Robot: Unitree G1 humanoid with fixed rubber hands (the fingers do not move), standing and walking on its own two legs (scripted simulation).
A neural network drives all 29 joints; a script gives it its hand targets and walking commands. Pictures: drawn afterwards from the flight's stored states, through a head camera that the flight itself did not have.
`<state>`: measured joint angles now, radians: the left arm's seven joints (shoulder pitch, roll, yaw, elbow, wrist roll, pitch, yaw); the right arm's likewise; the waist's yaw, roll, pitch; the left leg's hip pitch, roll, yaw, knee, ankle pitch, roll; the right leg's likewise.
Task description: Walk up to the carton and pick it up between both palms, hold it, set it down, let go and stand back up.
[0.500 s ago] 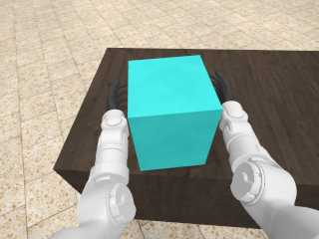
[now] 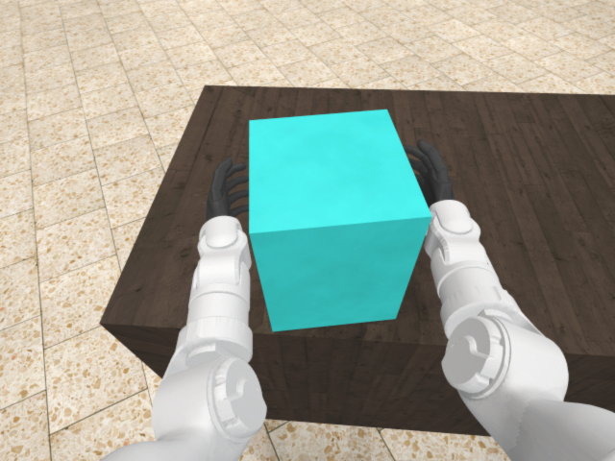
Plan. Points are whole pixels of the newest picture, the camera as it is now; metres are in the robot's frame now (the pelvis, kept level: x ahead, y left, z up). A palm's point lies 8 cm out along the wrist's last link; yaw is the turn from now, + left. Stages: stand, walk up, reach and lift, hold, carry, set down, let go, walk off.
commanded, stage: set down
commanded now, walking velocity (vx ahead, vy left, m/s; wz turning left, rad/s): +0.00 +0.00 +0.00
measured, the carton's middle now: (327, 225) +0.43 +0.02 +0.03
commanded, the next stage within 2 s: none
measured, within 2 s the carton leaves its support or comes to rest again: neither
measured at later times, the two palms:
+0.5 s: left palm (223, 219) +0.40 +0.16 +0.09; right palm (437, 202) +0.43 -0.13 +0.10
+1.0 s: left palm (223, 221) +0.39 +0.16 +0.09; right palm (437, 204) +0.43 -0.13 +0.09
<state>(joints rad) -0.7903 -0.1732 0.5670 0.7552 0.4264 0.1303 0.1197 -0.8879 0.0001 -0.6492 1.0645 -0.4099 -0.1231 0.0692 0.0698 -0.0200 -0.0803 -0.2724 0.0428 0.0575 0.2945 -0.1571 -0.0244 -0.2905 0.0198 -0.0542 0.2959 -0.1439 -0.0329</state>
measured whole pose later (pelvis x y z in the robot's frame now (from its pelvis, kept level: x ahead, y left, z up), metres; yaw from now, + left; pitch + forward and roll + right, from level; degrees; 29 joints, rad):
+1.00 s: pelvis +0.00 +0.00 +0.00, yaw -1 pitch +6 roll +0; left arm -0.74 -0.24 0.61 0.62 0.50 0.12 0.07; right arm -0.83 0.06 -0.68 0.93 -0.45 -0.12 0.12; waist 0.06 -0.04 -0.02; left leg -0.22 0.04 0.09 0.28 -0.16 -0.01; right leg -0.25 0.01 -0.06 0.29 -0.15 -0.03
